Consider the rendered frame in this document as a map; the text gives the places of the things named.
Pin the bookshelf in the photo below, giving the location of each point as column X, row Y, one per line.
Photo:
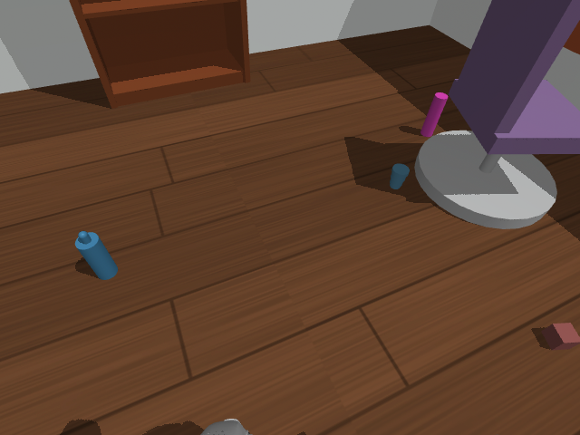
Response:
column 145, row 50

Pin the office chair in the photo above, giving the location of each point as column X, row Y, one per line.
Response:
column 488, row 175

